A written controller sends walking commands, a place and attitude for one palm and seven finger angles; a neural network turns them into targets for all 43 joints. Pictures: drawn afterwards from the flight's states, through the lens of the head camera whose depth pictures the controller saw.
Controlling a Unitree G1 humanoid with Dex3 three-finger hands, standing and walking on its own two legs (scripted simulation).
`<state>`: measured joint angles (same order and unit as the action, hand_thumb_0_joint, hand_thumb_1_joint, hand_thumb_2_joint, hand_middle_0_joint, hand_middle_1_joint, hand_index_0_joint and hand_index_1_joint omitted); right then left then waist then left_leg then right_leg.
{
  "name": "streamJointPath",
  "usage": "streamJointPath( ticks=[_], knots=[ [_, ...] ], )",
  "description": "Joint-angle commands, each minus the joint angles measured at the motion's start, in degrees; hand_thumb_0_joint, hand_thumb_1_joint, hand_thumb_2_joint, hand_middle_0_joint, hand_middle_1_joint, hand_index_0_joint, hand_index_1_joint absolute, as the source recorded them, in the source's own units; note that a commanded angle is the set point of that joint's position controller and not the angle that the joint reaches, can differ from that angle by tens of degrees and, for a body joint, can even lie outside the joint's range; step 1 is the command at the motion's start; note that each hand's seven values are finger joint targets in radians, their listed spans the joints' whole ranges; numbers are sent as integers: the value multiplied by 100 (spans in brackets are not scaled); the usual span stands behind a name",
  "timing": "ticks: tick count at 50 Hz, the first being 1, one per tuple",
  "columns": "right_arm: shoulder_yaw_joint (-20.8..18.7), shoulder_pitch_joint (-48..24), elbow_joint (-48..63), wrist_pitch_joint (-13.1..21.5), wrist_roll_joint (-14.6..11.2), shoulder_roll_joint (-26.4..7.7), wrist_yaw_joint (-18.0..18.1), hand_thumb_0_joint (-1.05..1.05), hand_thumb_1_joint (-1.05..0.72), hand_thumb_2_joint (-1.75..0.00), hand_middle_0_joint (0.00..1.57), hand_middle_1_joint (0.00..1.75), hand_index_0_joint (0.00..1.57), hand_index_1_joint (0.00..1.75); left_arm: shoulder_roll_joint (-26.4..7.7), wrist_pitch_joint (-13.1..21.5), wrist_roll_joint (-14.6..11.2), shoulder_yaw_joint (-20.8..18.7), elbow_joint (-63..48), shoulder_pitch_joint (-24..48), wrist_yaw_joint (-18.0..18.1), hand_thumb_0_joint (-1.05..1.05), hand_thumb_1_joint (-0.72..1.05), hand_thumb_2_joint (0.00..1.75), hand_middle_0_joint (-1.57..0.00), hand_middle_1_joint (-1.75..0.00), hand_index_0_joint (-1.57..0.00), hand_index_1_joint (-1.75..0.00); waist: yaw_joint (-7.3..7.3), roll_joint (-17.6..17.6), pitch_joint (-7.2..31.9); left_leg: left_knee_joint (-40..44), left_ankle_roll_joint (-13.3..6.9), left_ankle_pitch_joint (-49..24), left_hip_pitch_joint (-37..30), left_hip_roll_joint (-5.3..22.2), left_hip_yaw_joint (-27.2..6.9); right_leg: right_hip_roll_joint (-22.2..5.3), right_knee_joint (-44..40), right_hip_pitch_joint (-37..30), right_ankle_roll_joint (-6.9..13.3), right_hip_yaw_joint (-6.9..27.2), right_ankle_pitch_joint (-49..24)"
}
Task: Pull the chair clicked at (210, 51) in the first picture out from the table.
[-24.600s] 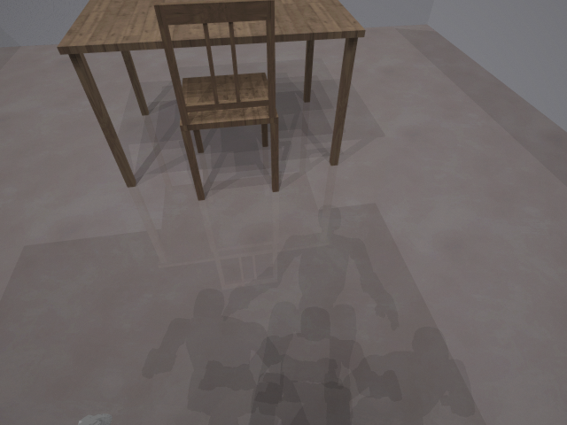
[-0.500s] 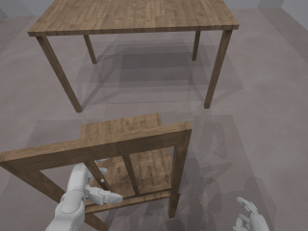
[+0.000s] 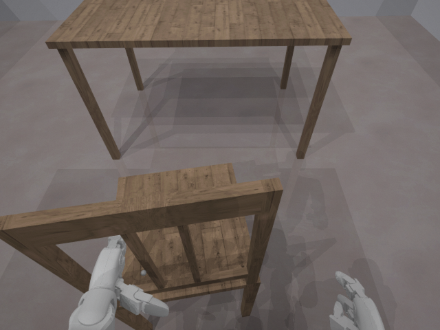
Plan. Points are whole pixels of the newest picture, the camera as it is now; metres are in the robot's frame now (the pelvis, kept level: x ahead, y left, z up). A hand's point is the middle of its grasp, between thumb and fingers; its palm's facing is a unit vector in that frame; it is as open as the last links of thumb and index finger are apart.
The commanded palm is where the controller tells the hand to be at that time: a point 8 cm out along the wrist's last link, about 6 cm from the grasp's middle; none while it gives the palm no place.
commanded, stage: draw the fingers out of the gap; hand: left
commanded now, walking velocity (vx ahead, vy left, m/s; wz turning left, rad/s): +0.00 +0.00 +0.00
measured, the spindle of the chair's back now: (147, 262) +0.26 +0.16 -0.05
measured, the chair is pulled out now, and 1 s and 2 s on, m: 0.71 0.71 0.71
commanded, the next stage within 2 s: draw the hand back to the body in 0.64 s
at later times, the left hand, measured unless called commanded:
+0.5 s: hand (135, 321) +0.15 +0.15 -0.01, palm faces +0.06 -0.98 -0.20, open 17.5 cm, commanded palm +0.12 +0.20 +0.01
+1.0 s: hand (116, 324) +0.14 +0.15 +0.05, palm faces +0.07 -0.99 -0.08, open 17.5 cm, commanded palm +0.09 +0.22 +0.05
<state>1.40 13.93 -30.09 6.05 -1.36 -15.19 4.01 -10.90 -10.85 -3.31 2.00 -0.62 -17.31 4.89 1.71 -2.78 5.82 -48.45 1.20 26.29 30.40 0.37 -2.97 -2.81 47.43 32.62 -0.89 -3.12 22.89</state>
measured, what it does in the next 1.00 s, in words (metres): stands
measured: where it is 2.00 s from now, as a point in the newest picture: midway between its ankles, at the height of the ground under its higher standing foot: outside the picture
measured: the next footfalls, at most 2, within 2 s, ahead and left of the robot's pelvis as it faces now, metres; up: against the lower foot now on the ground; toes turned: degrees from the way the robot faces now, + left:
none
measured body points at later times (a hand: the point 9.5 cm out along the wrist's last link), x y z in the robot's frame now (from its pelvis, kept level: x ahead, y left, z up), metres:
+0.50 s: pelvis -0.01 +0.00 -0.01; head +0.01 -0.02 +0.44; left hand +0.15 +0.20 +0.00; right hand +0.18 -0.24 -0.08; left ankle -0.02 +0.13 -0.70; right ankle +0.01 -0.13 -0.70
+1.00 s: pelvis -0.02 -0.01 -0.03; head +0.01 -0.01 +0.42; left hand +0.13 +0.21 +0.06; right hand +0.17 -0.24 -0.10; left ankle -0.02 +0.13 -0.70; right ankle +0.01 -0.13 -0.70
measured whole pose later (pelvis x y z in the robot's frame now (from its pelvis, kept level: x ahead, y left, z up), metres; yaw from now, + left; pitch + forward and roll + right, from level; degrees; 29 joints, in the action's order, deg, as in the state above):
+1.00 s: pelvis -0.02 -0.01 -0.03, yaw +1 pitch +10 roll -2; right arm -1.5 12.6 -31.3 11.6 -2.8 -11.6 4.3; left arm -11.6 16.9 -11.3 -2.0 -21.3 -41.6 -5.5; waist -0.9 -2.5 7.9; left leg -61.9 2.1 30.8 41.4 1.0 -4.9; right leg -2.2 59.3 42.6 0.1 -4.6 26.9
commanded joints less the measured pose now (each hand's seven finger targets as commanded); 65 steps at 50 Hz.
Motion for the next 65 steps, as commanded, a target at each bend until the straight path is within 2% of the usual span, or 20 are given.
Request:
streamJointPath(
  ticks=[1,8,13,15,16,19,20,23,26,38,39,40,43,48,51,55,59,63,64,65],
  knots=[
    [-280,-349,990,329,-29,-653,87,0,-90,-90,20,30,20,30,-523,317,48,-248,-1507,143,55,0,-55,20,0,0,0,0,0,193,848,614,-180,-1666,-174,-30,87,-3,-599,-783,154,-99,-1520],
    [-309,-358,1018,416,-27,-584,141,0,-90,-90,20,30,20,30,-531,408,43,-275,-1883,-705,75,0,-55,20,0,0,0,0,-21,370,806,513,-188,-1605,-32,-43,59,18,-526,-706,154,-125,-1448],
    [-306,-383,1044,489,-30,-548,176,0,-90,-90,20,30,20,30,-499,473,62,-169,-2217,-951,29,0,-55,20,0,0,0,0,8,234,769,452,-196,-1414,15,-64,30,17,-500,-542,153,-119,-1174],
    [-343,-434,1054,526,-40,-511,187,0,-90,-90,20,30,20,30,-534,475,65,-221,-2311,-1335,43,0,-55,20,0,0,0,0,-69,125,813,431,-193,-1498,26,-61,26,13,-482,-593,182,-117,-1222],
    [-320,-427,1064,530,-38,-491,186,0,-90,-90,20,30,20,30,-351,472,65,-40,-2313,-1466,23,0,-55,20,0,0,0,0,-25,250,719,421,-192,-1468,53,-63,23,10,-462,-535,164,-149,-1197],
    [-325,-437,1086,534,-31,-492,212,0,-90,-90,20,30,20,30,-435,469,79,-92,-2388,-1487,11,0,-55,20,0,0,0,0,-5,413,627,365,-219,-1194,214,-85,19,27,-479,-423,138,-121,-936],
    [-350,-454,1075,523,-37,-492,225,0,-90,-90,20,30,20,30,-611,463,100,-270,-2411,-1598,27,0,-55,20,0,0,0,0,-63,344,642,368,-218,-1198,252,-80,12,34,-474,-462,172,-109,-901],
    [-331,-487,1171,532,-47,-444,220,0,-90,-90,20,30,20,30,-427,491,146,-51,-2598,-1879,12,0,-55,20,0,0,0,0,-74,181,614,353,-206,-1124,252,-86,10,25,-405,-331,169,-141,-758],
    [-348,-496,1194,534,-47,-436,245,0,-90,-90,20,30,20,30,-415,482,143,-40,-2662,-2083,8,0,-55,20,0,0,0,0,-68,396,574,304,-227,-998,347,-92,7,40,-428,-298,158,-123,-627],
    [-416,-526,1325,525,-84,-324,279,0,-90,-90,20,30,20,30,-419,631,174,-9,-3141,-3120,-95,0,-55,20,0,0,0,0,-145,217,554,104,-248,-889,602,-114,32,66,-290,-142,190,-89,-488],
    [-391,-393,1263,679,-71,-304,288,0,-90,-90,20,30,20,30,-48,1372,-483,-29,-3868,-2441,-256,0,-55,20,0,0,0,0,-10,600,388,-120,-211,-973,716,-153,12,133,-194,127,173,-214,-647],
    [-455,-385,1063,769,-80,-310,300,0,-90,-90,20,30,20,30,-414,1712,-459,-306,-3600,-2528,-328,0,-55,20,0,0,0,0,-65,527,485,-215,-215,-959,757,-122,44,151,-154,122,212,-119,-618],
    [-484,-372,932,920,-115,-262,218,0,-90,-90,20,30,20,30,-469,2490,-645,-536,-3597,-2679,-581,0,-55,20,0,0,0,0,-169,-12,671,-273,-157,-1001,720,-148,60,143,48,191,233,-129,-516],
    [-571,-635,789,922,-193,-247,27,0,-90,-90,20,30,20,30,-574,3469,-913,-868,-2950,-2635,-1248,0,-55,20,0,0,0,0,-178,341,568,-532,-128,-739,1208,-92,62,113,169,315,223,40,-268],
    [-540,-794,1013,839,-299,-298,45,0,-90,-90,20,30,20,30,-735,3129,-1087,-1158,-2908,-2810,-1514,0,-55,20,0,0,0,0,-271,109,775,-310,-159,-479,1055,-103,109,58,-62,-51,225,150,122],
    [-469,-831,1044,868,-334,-309,206,0,-90,-90,20,30,20,30,-949,2676,-1361,-1488,-3328,-2441,-1465,0,-55,20,0,0,0,0,-259,343,680,-96,-193,-436,844,-68,17,83,-374,-282,200,173,287],
    [-438,-717,881,1024,-338,-309,231,0,-90,-90,20,30,20,30,-985,2687,-1406,-1568,-3514,-2300,-1396,0,-51,22,-1,-1,-1,-1,-238,251,512,113,-186,-649,528,-34,-11,106,-500,-352,187,66,15],
    [-384,-682,757,1220,-334,-337,242,0,-90,-90,20,30,20,30,-1298,2772,-1477,-1912,-3738,-2069,-1372,0,-37,29,-2,-4,-2,-4,-302,-51,469,354,-160,-819,214,-33,-35,135,-631,-575,212,6,-213],
    [-388,-729,720,929,-181,-267,326,0,-90,-90,20,30,20,30,-2370,2086,-387,-2285,-3599,-2570,-465,0,-33,31,-3,-5,-3,-5,-725,-347,724,638,-129,-766,-167,98,8,-20,-864,-1121,345,294,-188],
    [-306,-761,810,845,-167,-222,339,0,-90,-90,20,30,20,30,-1979,1787,-269,-2070,-4043,-2506,-91,0,-30,32,-4,-5,-4,-5,-567,-496,419,764,-119,-712,-227,46,27,-32,-1012,-1140,334,202,-237]
  ],
)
